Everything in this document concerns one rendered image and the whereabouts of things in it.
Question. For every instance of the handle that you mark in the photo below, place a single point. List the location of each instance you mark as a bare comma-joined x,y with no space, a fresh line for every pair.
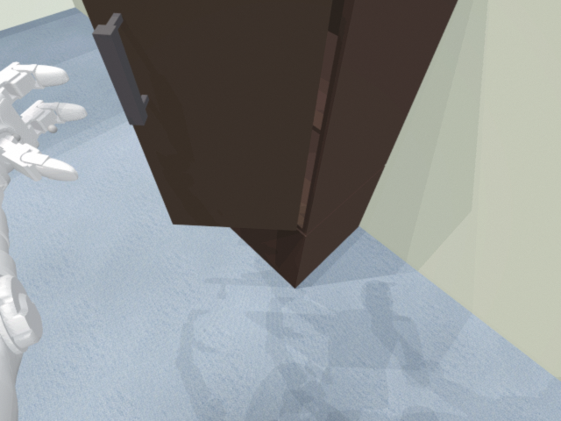
111,49

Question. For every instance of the robot left hand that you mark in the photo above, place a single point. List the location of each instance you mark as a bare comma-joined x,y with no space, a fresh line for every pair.
15,82

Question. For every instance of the left robot upper arm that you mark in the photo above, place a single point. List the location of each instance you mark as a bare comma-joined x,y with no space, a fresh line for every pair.
20,327

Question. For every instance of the cupboard door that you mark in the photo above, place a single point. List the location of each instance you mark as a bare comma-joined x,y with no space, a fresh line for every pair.
232,87

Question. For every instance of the robot left forearm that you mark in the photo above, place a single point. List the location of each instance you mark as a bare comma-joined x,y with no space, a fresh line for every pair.
7,264

